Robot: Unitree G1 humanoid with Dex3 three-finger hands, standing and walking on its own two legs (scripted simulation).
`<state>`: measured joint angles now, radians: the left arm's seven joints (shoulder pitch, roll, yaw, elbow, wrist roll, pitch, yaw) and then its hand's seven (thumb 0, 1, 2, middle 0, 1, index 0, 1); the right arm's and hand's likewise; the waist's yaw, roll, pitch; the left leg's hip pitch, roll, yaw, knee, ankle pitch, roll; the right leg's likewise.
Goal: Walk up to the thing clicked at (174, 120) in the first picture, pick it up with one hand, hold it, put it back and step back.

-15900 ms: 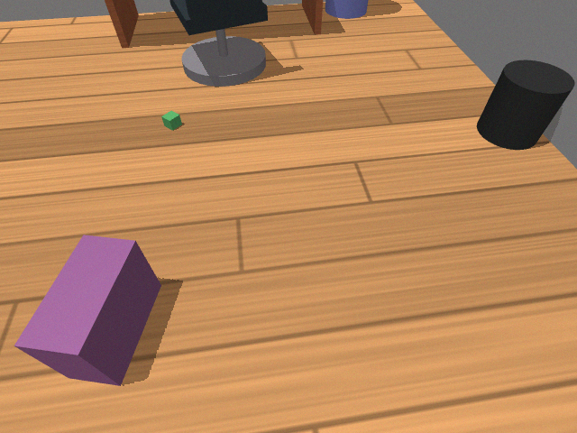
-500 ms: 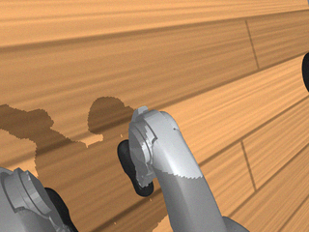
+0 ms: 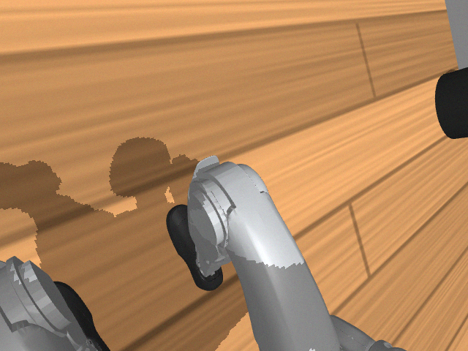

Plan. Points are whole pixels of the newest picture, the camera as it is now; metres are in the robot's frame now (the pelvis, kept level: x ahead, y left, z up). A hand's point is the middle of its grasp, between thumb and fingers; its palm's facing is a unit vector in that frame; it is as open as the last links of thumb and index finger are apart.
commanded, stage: close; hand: left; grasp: from above
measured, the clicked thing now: out of the picture +0.46 +0.33 -0.29
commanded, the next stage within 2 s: settle in 1.78 s
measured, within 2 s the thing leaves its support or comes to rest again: neither
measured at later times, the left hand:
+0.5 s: hand out of the picture +0.46 +0.32 -0.27, palm faces -0.25 -0.37 -0.89, open 13.0 cm
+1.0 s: hand out of the picture +0.45 +0.32 -0.27, palm faces -0.27 -0.37 -0.89, open 11.8 cm
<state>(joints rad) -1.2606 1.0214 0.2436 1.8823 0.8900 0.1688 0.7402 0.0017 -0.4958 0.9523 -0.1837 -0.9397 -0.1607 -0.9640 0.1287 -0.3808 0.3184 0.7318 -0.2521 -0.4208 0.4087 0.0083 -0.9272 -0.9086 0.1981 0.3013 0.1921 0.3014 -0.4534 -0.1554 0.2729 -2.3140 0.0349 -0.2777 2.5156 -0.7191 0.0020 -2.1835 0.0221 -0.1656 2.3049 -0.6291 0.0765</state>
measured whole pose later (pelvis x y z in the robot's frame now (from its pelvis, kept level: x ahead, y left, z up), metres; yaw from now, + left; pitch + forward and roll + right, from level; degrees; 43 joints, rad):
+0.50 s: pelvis +0.00 +0.00 +0.01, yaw -1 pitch +28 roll -16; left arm -1.28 1.04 0.23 1.84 0.85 0.22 0.73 0.00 -0.34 0.85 -0.27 -0.88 -0.26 -0.90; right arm 0.14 -0.40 0.34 0.69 -0.25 -0.40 0.40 0.02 -0.93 -0.90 0.20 0.30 0.19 0.30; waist -0.47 -0.16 0.29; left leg -2.31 0.04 -0.29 2.50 -0.72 0.00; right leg -2.18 0.03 -0.18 2.28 -0.62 0.07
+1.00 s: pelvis +0.00 +0.00 +0.01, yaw -1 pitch +28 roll -16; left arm -1.26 1.04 0.22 1.83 0.84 0.21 0.71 0.00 -0.19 0.71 -0.40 -0.74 -0.44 -0.75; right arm 0.14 -0.39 0.34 0.69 -0.25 -0.40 0.38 0.02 -0.92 -0.90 0.20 0.30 0.19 0.30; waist -0.46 -0.16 0.29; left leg -2.30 0.04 -0.29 2.49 -0.71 0.00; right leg -2.17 0.03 -0.18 2.27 -0.62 0.07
